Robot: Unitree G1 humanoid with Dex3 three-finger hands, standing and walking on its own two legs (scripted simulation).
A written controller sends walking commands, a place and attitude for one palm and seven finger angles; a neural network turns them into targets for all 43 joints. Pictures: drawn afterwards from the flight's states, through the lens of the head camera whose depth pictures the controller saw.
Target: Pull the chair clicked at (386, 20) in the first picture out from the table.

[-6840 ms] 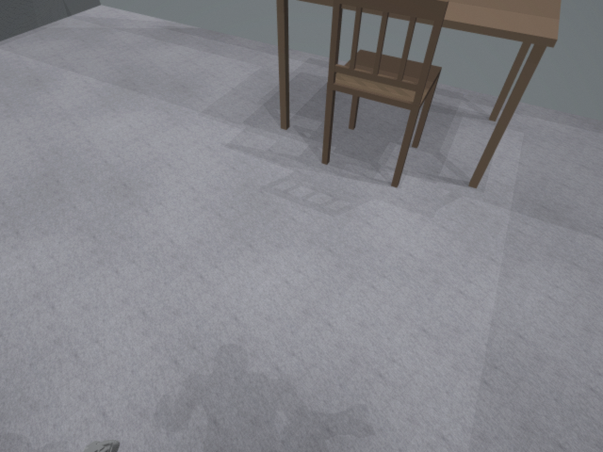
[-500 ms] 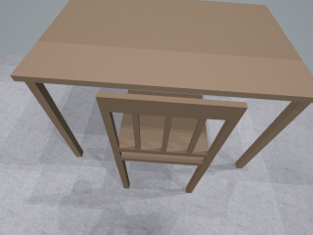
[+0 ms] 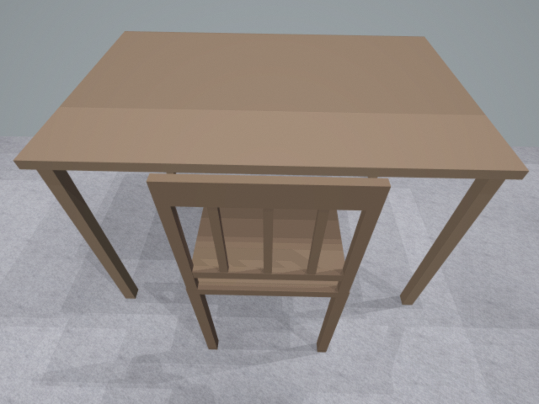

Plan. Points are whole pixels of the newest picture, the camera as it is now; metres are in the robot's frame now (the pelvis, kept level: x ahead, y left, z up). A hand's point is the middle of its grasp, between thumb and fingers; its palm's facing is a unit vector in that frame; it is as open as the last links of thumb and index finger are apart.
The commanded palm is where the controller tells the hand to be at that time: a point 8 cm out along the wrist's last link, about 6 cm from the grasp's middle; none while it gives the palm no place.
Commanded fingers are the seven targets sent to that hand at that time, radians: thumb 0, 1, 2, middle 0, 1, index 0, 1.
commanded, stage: come to a stop and stand still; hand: left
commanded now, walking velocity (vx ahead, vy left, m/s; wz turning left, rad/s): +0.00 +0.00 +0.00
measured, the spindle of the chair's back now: (268, 241) +0.46 +0.02 -0.10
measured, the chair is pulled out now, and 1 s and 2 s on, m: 0.00 0.00 0.00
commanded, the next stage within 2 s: look again from close up in 0.58 s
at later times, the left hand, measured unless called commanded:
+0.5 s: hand out of the picture +0.02 +0.18 -0.17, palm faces +0.01 -0.98 -0.20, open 7.3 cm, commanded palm none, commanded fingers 0.00 0.90 0.90 -0.20 -0.30 -0.20 -0.30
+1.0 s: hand out of the picture +0.02 +0.18 -0.16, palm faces +0.00 -0.98 -0.21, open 7.3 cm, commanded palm none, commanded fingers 0.00 0.90 0.90 -0.20 -0.30 -0.20 -0.30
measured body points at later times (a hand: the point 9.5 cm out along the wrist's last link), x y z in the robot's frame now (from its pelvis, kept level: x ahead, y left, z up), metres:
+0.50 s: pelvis +0.02 +0.01 +0.01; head +0.03 +0.01 +0.46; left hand +0.02 +0.23 -0.15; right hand +0.06 -0.22 -0.15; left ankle +0.06 +0.14 -0.73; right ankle -0.04 -0.11 -0.73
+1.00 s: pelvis +0.03 +0.01 +0.01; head +0.03 +0.01 +0.46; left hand +0.02 +0.24 -0.15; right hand +0.04 -0.22 -0.15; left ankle +0.06 +0.14 -0.73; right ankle -0.04 -0.11 -0.73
